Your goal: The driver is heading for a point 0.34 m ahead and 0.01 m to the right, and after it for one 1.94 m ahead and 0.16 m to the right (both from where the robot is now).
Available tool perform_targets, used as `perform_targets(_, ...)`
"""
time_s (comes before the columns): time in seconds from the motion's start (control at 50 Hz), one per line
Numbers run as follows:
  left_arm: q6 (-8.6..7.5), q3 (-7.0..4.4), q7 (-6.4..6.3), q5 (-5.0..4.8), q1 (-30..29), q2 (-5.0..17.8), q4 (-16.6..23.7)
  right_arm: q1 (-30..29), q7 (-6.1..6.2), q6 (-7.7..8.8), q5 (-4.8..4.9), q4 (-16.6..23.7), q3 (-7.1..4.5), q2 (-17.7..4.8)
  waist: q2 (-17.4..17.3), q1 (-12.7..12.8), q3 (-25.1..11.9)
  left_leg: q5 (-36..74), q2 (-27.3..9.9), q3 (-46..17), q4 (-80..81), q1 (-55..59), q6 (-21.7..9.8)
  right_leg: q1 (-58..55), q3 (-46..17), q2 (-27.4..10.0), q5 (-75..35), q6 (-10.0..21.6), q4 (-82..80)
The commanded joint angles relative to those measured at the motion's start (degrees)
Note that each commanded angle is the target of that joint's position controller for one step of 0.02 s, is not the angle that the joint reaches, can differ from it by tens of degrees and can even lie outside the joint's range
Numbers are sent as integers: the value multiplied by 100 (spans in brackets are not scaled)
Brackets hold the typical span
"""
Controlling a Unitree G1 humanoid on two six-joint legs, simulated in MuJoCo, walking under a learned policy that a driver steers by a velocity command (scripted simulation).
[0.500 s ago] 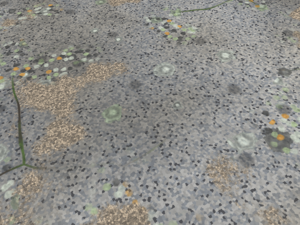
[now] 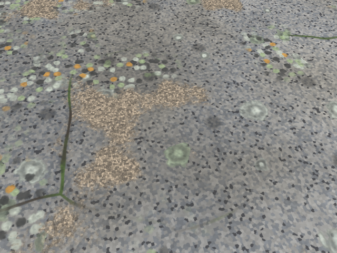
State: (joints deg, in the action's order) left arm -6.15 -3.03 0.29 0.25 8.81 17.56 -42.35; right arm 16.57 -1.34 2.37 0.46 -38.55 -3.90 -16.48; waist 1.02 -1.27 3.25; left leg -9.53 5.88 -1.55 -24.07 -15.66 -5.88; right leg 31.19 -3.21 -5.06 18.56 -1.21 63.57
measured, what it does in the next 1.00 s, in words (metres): walks ahead: right foot, then left foot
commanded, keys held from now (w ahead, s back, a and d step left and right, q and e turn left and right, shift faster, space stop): w+q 0.18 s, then no key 0.22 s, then e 0.60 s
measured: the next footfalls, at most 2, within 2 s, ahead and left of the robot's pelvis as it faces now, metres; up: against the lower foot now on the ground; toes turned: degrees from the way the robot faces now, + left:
right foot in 0.28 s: +0.36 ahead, -0.14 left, +0.00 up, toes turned +12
left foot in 0.64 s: +0.32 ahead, +0.10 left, +0.00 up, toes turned +4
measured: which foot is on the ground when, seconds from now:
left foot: down 0.00-0.28, up 0.30-0.62, down 0.64-0.98, up 1.00-1.00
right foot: up 0.00-0.26, down 0.28-0.68, up 0.70-0.96, down 0.98-1.00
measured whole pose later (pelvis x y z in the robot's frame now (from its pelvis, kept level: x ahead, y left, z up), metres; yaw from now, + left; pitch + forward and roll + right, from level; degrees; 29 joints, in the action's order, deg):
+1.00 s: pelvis +0.28 -0.07 -0.02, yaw -4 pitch +1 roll +1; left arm 2.8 -4.5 1.4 -0.8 9.0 18.1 -40.7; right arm 8.4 2.3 -1.1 -0.1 -40.1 -4.7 -17.2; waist -1.7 -0.2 2.8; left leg -22.9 -6.8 4.3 -38.6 -17.7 3.9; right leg 19.0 1.8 0.9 15.9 2.2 34.8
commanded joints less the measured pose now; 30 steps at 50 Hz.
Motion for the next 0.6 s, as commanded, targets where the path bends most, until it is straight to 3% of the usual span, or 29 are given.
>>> perform_targets(0.02, 45, -124, -35, 80, 89, 455, 334, -187, 121, 136, 7, 437, -232, -885, -272, 213, -469, 1713, -1434, -1520, 1136, 365, -1139, 427, 14, -66, -585, -245, -707)
perform_targets(0.1, 24, -9, 16, 38, -815, 231, 544, 116, 219, 77, 63, 283, -266, -981, -509, -137, -312, 1008, -1057, -1190, 1025, 64, -758, 8, 70, 277, -2087, -330, -2534)
perform_targets(0.16, -33, -32, 86, -53, -1202, 345, 674, 393, 229, 41, 100, 143, -285, -1020, -600, -291, -284, 525, -1192, -1536, 839, 220, -645, -272, -24, 448, -2373, -270, -3148)
perform_targets(0.22, -101, -131, 137, -3, -1064, 572, 656, 428, 278, -27, 80, 61, -270, -912, -771, -182, -306, 970, -1356, -1887, 188, 812, -463, -392, -108, 492, -2023, -52, -3546)
perform_targets(0.26, -168, -203, 125, 91, -498, 636, 505, 274, 306, -83, 57, 91, -236, -770, -851, 122, -570, 1950, -1141, -1821, -590, 997, -192, -1123, 103, 562, -2243, 212, -3924)
perform_targets(0.28, -209, -244, 108, 196, -68, 796, 464, 255, 302, -76, 12, 179, -156, -546, -693, 313, -1079, 1898, -818, -1607, -1436, 760, 49, -2117, -112, 150, -3220, 455, -3846)
perform_targets(0.3, -202, -318, 85, 324, 514, 1180, 435, 749, 312, -50, -57, 264, -48, -270, 416, 289, -1972, -111, -267, -1208, -3127, -532, 432, -4038, -1434, -1089, -4994, 1155, -3384)
perform_targets(0.32, -66, -358, 143, 175, 834, 1186, 231, 1567, 285, -28, 27, 146, -12, -333, 1768, 139, -2674, -3118, 152, -946, -4618, -1692, 731, -4985, -3294, -2036, -4703, 2023, -3682)
perform_targets(0.34, 7, -261, 155, -5, 719, 808, 315, 1381, 288, -79, 90, 1, -124, -822, 950, 261, -2264, -2838, -164, -1182, -5175, -2047, 810, -4507, -3263, -1879, -3386, 1870, -3940)
perform_targets(0.36, 70, -169, 135, -3, 391, 556, 381, 726, 310, -154, 97, 90, -168, -963, 508, 347, -1583, -2460, -321, -979, -5241, -2208, 861, -3813, -2502, -1602, -2932, 1632, -4057)
perform_targets(0.38, 113, -58, 136, 43, 40, 334, 391, 343, 341, -234, 38, 151, -157, -906, 235, 278, -1122, -2222, -493, -834, -4940, -2090, 899, -3063, -1917, -1304, -3003, 1502, -4195)
perform_targets(0.4, 129, 8, 137, 77, -222, 204, 366, 191, 354, -300, -15, 221, -148, -796, 272, 118, -859, -2016, -711, -794, -4475, -1786, 905, -2432, -1553, -1112, -3080, 1420, -4329)
perform_targets(0.44, 156, 24, 155, 119, -472, 235, 240, 330, 353, -359, -69, 184, -49, -408, 620, -137, -721, -1752, -809, -386, -3287, -847, 956, -1583, -894, -594, -3591, 1299, -4541)
perform_targets(0.48, 194, -35, 132, 73, -471, 424, 146, 245, 367, -311, -122, 179, 35, -198, 749, -111, -920, -1518, -742, -182, -2291, -329, 1019, -1588, -688, -478, -4377, 1387, -4448)
perform_targets(0.54, 316, -157, 95, -54, -295, 784, 65, 41, 385, -331, -66, 165, -16, -407, 671, 30, -1160, -769, -609, -146, -1510, 17, 999, -1835, -977, -602, -3495, 1454, -4416)
perform_targets(0.6, 488, -195, 48, -155, -404, 888, 101, -267, 388, -381, -83, 237, -59, -463, 639, 19, -764, -362, -471, -80, -704, 293, 802, -1427, -1351, -483, -1403, 1291, -4494)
